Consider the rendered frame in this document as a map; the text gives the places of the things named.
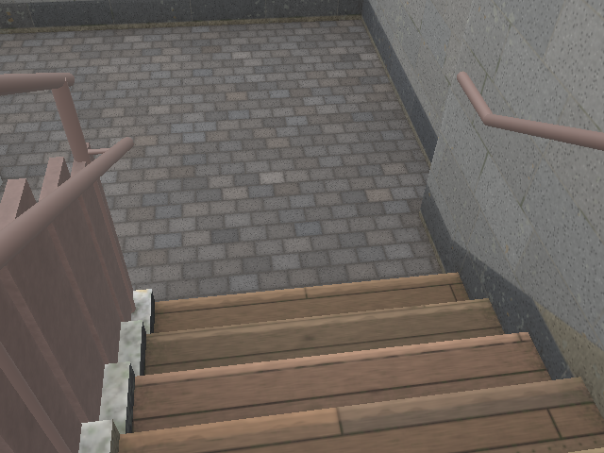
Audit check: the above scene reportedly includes stairs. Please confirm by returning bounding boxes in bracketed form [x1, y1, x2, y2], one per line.
[118, 272, 604, 453]

